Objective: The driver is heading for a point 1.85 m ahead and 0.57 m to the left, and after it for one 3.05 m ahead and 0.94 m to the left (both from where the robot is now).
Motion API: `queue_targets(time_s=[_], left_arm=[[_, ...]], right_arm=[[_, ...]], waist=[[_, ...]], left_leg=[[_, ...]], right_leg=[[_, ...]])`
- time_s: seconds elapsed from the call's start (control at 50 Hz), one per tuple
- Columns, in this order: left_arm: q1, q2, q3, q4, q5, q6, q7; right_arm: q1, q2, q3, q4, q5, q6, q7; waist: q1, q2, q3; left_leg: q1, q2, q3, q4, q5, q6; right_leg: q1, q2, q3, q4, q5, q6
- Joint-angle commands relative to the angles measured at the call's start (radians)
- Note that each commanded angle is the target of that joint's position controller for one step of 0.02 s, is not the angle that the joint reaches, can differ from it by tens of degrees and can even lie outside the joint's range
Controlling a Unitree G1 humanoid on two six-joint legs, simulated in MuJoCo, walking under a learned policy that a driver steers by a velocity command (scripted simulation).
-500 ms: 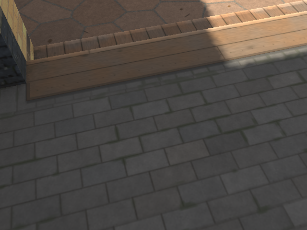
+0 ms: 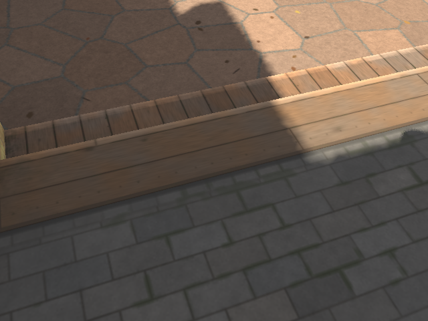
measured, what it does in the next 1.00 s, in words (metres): walks ahead, turning left: right foot, then left foot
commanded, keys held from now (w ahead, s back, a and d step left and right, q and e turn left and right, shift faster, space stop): w+q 0.78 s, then w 0.22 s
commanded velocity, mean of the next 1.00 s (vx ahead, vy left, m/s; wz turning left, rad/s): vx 0.50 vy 0.00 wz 0.43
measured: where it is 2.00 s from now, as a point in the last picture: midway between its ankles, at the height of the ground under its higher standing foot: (114, 182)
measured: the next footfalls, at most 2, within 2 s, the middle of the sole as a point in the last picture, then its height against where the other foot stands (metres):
right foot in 0.30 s outside the picture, level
left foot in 0.84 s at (141, 307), level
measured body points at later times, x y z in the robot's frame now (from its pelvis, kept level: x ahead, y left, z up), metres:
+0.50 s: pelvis +0.27 -0.05 +0.01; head +0.29 -0.05 +0.45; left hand +0.30 +0.24 -0.11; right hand +0.44 -0.30 -0.12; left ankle +0.25 +0.11 -0.65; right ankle +0.29 -0.14 -0.74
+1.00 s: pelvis +0.50 +0.10 +0.00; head +0.54 +0.12 +0.44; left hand +0.46 +0.39 -0.13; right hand +0.74 -0.08 -0.12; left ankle +0.51 +0.17 -0.74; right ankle +0.54 -0.06 -0.65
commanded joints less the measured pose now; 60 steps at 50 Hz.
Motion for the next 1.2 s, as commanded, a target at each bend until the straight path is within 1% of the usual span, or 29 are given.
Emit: queue_targets(time_s=[0.02,0.06,0.2,0.26,0.28,0.3,0.32,0.34,0.36,0.38,0.42,0.46,0.56,0.64,0.72,0.8,0.82,0.84,0.86,0.88,0.9,0.92,0.96,1.0,1.06,1.08,1.1,1.14,1.2], left_arm=[[-0.053,0.021,0.011,-0.092,0.010,-0.009,0.005],[-0.146,-0.007,-0.001,-0.116,0.006,-0.013,0.000],[-0.322,0.029,-0.005,-0.160,-0.016,-0.037,-0.026],[-0.236,0.092,0.016,-0.136,-0.012,-0.045,-0.021],[-0.116,0.128,0.034,-0.106,-0.005,-0.044,-0.012],[0.074,0.188,0.054,-0.072,0.006,-0.043,-0.002],[0.165,0.259,0.065,-0.059,0.021,-0.034,-0.006],[0.148,0.177,0.043,-0.061,0.027,-0.035,-0.009],[0.076,0.099,0.020,-0.075,0.017,-0.038,-0.015],[0.002,0.071,0.008,-0.088,0.015,-0.041,-0.021],[-0.051,0.039,-0.004,-0.068,0.025,-0.043,-0.031],[-0.030,0.052,0.002,-0.040,0.025,-0.044,-0.028],[0.006,0.108,0.015,-0.003,0.030,-0.043,-0.013],[0.056,0.138,0.017,0.015,0.022,-0.036,-0.006],[0.131,0.167,0.023,0.041,0.009,-0.014,-0.003],[0.128,0.231,0.036,0.036,-0.003,0.013,0.011],[0.117,0.229,0.032,0.037,-0.006,0.018,0.013],[0.118,0.210,0.021,0.023,0.007,0.010,0.015],[0.206,0.055,-0.029,-0.027,0.032,-0.022,-0.009],[0.121,0.125,-0.019,-0.027,-0.011,-0.066,-0.029],[0.018,0.161,-0.006,-0.054,-0.044,-0.079,-0.035],[-0.003,0.152,-0.010,-0.053,-0.033,-0.081,-0.029],[0.015,0.153,0.002,-0.035,-0.001,-0.058,-0.019],[0.043,0.118,0.000,-0.035,0.005,-0.029,-0.019],[-0.052,0.100,-0.009,-0.069,0.022,-0.015,-0.015],[0.016,-0.022,-0.073,-0.035,0.160,-0.012,-0.060],[-0.008,-0.001,-0.065,-0.033,0.155,-0.004,-0.075],[-0.124,0.057,-0.060,-0.077,0.117,0.008,-0.083],[-0.228,0.058,-0.077,-0.122,0.100,0.019,-0.079]], right_arm=[[0.006,-0.135,-0.019,-0.028,0.020,-0.009,-0.017],[0.024,-0.151,-0.024,-0.019,0.027,-0.003,-0.031],[0.133,-0.148,-0.029,0.013,0.036,0.008,-0.037],[0.105,-0.164,-0.041,0.002,0.040,0.018,-0.040],[0.066,-0.149,-0.038,-0.017,0.036,0.014,-0.036],[0.004,-0.114,-0.027,-0.056,0.025,0.008,-0.031],[0.095,-0.028,-0.002,-0.090,0.043,-0.008,-0.033],[0.117,-0.106,-0.017,-0.077,0.055,-0.015,-0.033],[0.061,-0.167,-0.037,-0.082,0.046,-0.006,-0.030],[0.028,-0.157,-0.042,-0.083,0.036,0.002,-0.035],[-0.006,-0.122,-0.049,-0.099,0.027,0.016,-0.036],[-0.021,-0.083,-0.045,-0.121,0.035,0.030,-0.026],[-0.134,-0.090,-0.042,-0.181,0.026,0.044,-0.009],[-0.270,-0.083,-0.025,-0.233,0.019,0.045,0.018],[-0.391,-0.084,-0.014,-0.300,0.023,0.048,0.045],[-0.279,-0.151,-0.045,-0.315,0.023,0.056,0.051],[-0.117,-0.199,-0.074,-0.274,0.023,0.057,0.043],[0.057,-0.274,-0.105,-0.227,0.018,0.064,0.021],[0.053,-0.368,-0.111,-0.222,0.016,0.057,0.010],[0.132,-0.295,-0.085,-0.229,0.001,0.055,0.006],[0.084,-0.245,-0.072,-0.223,-0.004,0.047,0.005],[0.000,-0.207,-0.061,-0.238,0.008,0.039,0.006],[-0.112,-0.141,-0.039,-0.260,0.000,0.028,0.007],[-0.110,-0.155,-0.040,-0.249,-0.001,0.017,0.006],[-0.064,-0.189,-0.044,-0.223,0.003,0.011,-0.011],[0.062,-0.117,-0.023,-0.170,-0.111,-0.035,0.025],[0.091,-0.114,-0.028,-0.157,-0.110,-0.046,0.045],[0.068,-0.139,-0.025,-0.160,-0.090,-0.052,0.064],[0.142,-0.145,-0.016,-0.117,-0.084,-0.049,0.075]], waist=[[0.035,0.103,-0.048],[0.015,0.096,-0.025],[-0.028,0.125,0.028],[0.033,0.148,-0.013],[0.094,0.133,-0.080],[0.187,0.038,-0.203],[0.156,-0.246,-0.330],[0.139,-0.219,-0.327],[0.127,-0.118,-0.190],[0.103,-0.058,-0.118],[0.060,-0.055,-0.050],[0.047,-0.067,-0.039],[0.051,-0.023,-0.003],[0.096,-0.012,0.036],[0.129,-0.013,0.075],[0.032,-0.101,-0.024],[-0.056,-0.091,-0.101],[-0.126,-0.016,-0.199],[0.001,0.244,-0.288],[-0.069,0.169,-0.406],[-0.078,0.138,-0.266],[-0.032,0.071,-0.183],[0.046,0.044,-0.103],[0.080,0.057,-0.083],[0.065,0.060,-0.024],[0.042,0.128,-0.020],[0.024,0.104,0.028],[0.014,0.092,0.031],[-0.014,0.104,0.056]], left_leg=[[0.132,0.237,-0.297,-0.256,0.120,0.180],[0.114,0.215,-0.253,-0.271,0.119,0.169],[0.172,0.232,-0.289,-0.223,0.107,0.163],[0.158,0.216,-0.310,-0.115,0.141,0.119],[0.088,0.168,-0.284,-0.005,0.206,0.092],[-0.074,0.093,-0.210,0.271,0.109,0.052],[-0.401,-0.033,-0.098,0.590,-0.311,0.004],[-0.510,0.031,-0.165,0.782,-0.386,0.009],[-0.558,0.076,-0.159,0.838,-0.305,0.016],[-0.506,0.116,-0.139,0.815,-0.215,0.010],[-0.442,0.156,-0.129,0.747,-0.117,0.009],[-0.427,0.169,-0.112,0.723,-0.071,0.006],[-0.482,0.154,-0.119,0.523,0.131,-0.016],[-0.427,0.139,-0.042,0.333,0.264,-0.009],[-0.450,0.115,0.023,0.228,0.174,0.016],[-0.175,-0.008,0.130,0.183,-0.048,0.088],[0.054,-0.039,0.122,0.086,0.029,0.125],[0.402,0.064,-0.058,0.083,0.076,0.178],[0.737,0.349,-0.611,0.019,-0.005,0.351],[0.769,0.410,-0.791,-0.117,-0.037,0.375],[0.675,0.367,-0.604,-0.121,0.072,0.321],[0.513,0.319,-0.456,-0.121,0.157,0.278],[0.261,0.256,-0.314,-0.171,0.276,0.239],[0.163,0.249,-0.278,-0.224,0.286,0.241],[0.113,0.227,-0.203,-0.275,0.302,0.232],[0.137,0.204,-0.162,-0.265,0.135,0.238],[0.133,0.200,-0.165,-0.267,0.075,0.230],[0.109,0.203,-0.170,-0.257,0.057,0.228],[0.193,0.236,-0.172,-0.251,0.119,0.243]], right_leg=[[-0.079,-0.042,0.013,-0.206,0.058,0.033],[-0.032,-0.017,0.000,-0.393,0.162,0.052],[0.069,0.026,0.013,-0.658,0.278,0.046],[0.259,0.023,0.016,-0.722,0.219,0.030],[0.443,0.003,0.025,-0.709,0.197,0.005],[0.713,-0.141,0.147,-0.690,0.173,-0.042],[0.999,-0.381,0.540,-0.791,0.028,-0.185],[0.956,-0.424,0.699,-0.837,-0.127,-0.214],[0.835,-0.378,0.539,-0.843,-0.101,-0.182],[0.694,-0.315,0.387,-0.866,-0.001,-0.138],[0.539,-0.236,0.217,-0.915,0.164,-0.098],[0.491,-0.224,0.133,-0.939,0.276,-0.096],[0.481,-0.221,-0.023,-0.971,0.421,-0.103],[0.499,-0.209,-0.133,-0.986,0.404,-0.077],[0.638,-0.248,-0.189,-0.926,0.495,-0.063],[0.684,-0.260,-0.238,-0.645,1.081,-0.031],[0.617,-0.233,-0.254,-0.456,1.064,-0.007],[0.352,-0.199,-0.252,-0.171,0.761,0.028],[-0.110,0.000,-0.179,0.179,-0.246,0.077],[-0.196,0.023,0.038,0.290,-0.318,0.062],[-0.274,-0.023,0.043,0.291,-0.236,0.048],[-0.239,-0.075,0.037,0.205,-0.148,0.037],[-0.102,-0.127,0.038,0.088,-0.075,0.047],[-0.050,-0.135,0.033,0.016,-0.049,0.062],[-0.112,-0.132,0.017,-0.140,0.099,0.090],[-0.132,-0.115,0.026,-0.156,0.236,0.085],[-0.178,-0.104,0.020,-0.207,0.301,0.082],[-0.171,-0.082,0.005,-0.298,0.376,0.076],[-0.170,-0.063,-0.002,-0.457,0.412,0.061]])
Velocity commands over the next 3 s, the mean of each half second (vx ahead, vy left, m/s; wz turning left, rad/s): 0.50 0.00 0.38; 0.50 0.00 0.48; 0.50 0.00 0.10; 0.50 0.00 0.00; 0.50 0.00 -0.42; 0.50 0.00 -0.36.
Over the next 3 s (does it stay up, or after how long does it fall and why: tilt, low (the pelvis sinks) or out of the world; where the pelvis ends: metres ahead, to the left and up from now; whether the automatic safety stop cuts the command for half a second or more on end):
stays up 1.62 0.54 -0.28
